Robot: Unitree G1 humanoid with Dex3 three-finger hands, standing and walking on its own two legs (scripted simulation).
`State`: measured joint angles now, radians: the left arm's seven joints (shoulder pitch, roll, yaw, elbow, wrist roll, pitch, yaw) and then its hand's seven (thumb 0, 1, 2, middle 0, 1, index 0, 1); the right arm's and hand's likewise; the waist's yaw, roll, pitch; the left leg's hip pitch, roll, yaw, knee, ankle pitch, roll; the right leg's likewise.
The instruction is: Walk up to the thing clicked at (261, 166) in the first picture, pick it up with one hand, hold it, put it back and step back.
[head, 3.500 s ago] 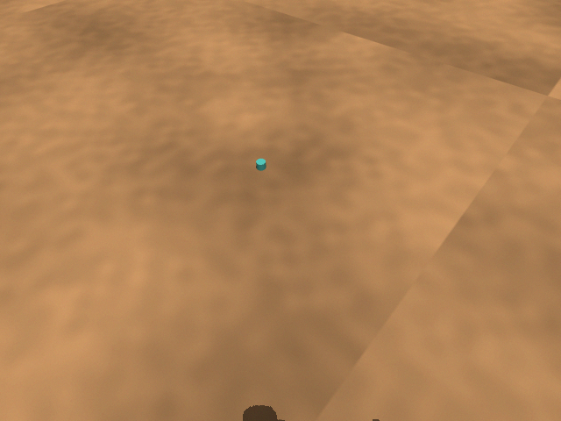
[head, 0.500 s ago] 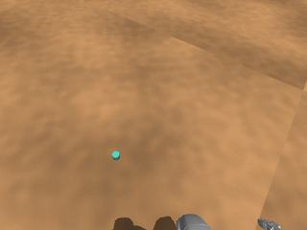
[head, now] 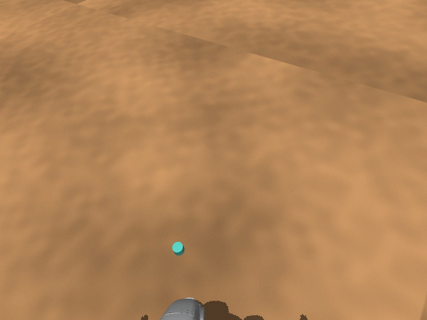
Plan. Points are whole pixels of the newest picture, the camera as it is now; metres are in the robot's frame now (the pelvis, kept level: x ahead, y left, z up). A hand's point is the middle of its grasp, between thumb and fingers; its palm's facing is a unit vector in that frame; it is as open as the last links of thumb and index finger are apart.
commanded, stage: walk up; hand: left
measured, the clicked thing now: (178, 248) +0.51 +0.26 -0.75
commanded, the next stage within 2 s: none
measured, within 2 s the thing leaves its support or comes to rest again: neither
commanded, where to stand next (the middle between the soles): +0.13 +0.02 m, yaw +0 degrees
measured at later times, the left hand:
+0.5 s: hand out of the picture +0.08 +0.31 -0.18, palm faces -0.04 -0.94 -0.35, open 7.4 cm
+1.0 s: hand (107, 301) +0.18 +0.27 -0.15, palm faces -0.06 -0.94 -0.33, open 7.4 cm
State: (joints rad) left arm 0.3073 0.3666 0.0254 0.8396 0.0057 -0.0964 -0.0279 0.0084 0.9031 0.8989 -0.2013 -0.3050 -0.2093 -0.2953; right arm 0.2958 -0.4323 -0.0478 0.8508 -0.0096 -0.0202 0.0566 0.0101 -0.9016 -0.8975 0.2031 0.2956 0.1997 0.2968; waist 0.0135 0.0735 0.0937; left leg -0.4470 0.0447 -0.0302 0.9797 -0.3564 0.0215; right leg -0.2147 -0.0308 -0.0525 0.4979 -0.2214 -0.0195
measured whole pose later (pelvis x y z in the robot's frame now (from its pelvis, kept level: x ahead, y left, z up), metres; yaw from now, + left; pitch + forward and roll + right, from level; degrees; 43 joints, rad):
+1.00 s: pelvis +0.07 +0.03 +0.00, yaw -2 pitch -3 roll +0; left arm 0.08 0.35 0.00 1.11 0.00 -0.01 -0.01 0.01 0.91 0.90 -0.20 -0.30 -0.21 -0.29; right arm 0.08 -0.36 0.00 1.15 -0.01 -0.02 0.01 0.01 -0.90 -0.90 0.20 0.30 0.20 0.30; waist -0.02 0.01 0.05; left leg -0.23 0.06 0.07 0.41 -0.12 -0.01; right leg -0.09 -0.02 -0.01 0.40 -0.27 0.02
